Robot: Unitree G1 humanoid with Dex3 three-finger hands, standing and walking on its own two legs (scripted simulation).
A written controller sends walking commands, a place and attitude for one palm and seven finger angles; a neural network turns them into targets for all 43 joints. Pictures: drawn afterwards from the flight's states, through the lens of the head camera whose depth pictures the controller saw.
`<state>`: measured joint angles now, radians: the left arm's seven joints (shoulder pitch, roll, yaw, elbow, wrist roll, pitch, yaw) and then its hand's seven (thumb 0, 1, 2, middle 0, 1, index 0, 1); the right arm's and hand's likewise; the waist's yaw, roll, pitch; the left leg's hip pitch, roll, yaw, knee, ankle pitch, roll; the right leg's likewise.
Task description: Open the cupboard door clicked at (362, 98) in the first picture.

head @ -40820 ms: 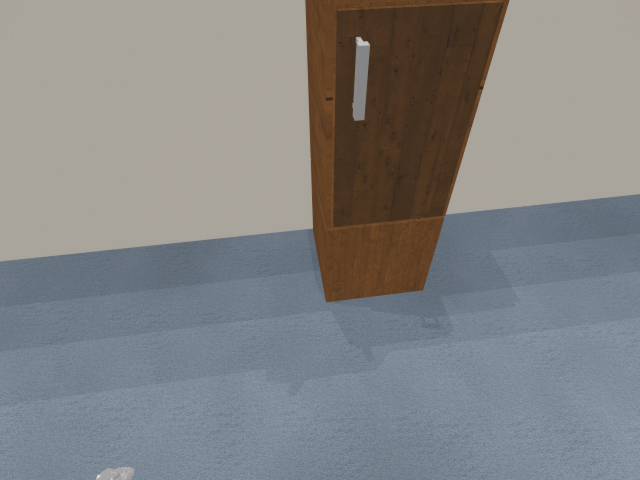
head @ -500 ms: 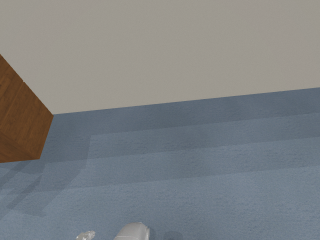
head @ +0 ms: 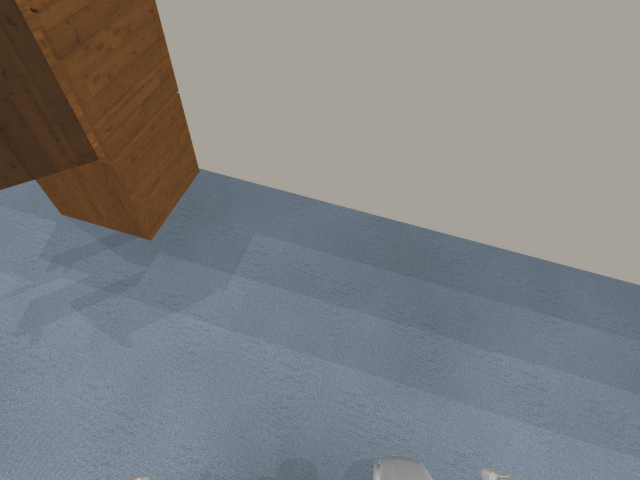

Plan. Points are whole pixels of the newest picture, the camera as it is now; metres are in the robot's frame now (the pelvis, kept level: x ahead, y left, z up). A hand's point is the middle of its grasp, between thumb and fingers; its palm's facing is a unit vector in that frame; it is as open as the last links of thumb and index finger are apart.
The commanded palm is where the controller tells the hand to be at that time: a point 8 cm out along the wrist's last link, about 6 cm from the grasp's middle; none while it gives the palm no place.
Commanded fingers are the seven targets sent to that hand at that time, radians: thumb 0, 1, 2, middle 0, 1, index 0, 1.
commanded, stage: turn to face it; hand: left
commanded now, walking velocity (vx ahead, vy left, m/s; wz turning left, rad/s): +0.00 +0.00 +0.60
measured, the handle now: out of the picture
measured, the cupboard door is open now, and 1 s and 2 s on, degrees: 48 48 48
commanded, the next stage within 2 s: take the last steps up to it in 0.76 s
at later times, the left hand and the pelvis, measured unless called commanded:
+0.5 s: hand out of the picture +0.06 +0.14 -0.14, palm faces +0.29 -0.92 -0.27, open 7.4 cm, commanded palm none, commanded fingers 0.00 0.90 0.90 -0.20 -0.30 -0.20 -0.30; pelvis +0.02 -0.06 +0.00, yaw +19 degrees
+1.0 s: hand out of the picture -0.06 +0.19 -0.17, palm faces +0.55 -0.81 -0.21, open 7.4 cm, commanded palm none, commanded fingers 0.00 0.90 0.90 -0.20 -0.30 -0.20 -0.30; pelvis +0.01 +0.00 +0.00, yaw +30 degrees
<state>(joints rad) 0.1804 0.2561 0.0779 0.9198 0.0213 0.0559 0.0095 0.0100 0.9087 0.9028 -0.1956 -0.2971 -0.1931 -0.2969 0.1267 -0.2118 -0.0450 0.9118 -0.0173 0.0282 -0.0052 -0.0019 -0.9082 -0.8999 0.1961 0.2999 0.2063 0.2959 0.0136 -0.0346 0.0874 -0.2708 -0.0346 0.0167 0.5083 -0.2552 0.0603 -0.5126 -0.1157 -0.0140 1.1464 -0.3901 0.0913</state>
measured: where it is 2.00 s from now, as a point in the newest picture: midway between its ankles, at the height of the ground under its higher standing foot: (225, 473)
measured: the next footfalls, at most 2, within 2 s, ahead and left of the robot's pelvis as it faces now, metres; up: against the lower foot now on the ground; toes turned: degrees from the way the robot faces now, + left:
right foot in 0.28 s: +0.05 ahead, -0.15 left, +0.00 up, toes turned +8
left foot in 0.76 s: +0.00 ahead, +0.08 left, +0.00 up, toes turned +31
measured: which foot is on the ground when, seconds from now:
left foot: down 0.00-0.30, up 0.32-0.74, down 0.76-1.00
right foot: up 0.00-0.26, down 0.28-0.76, up 0.78-1.00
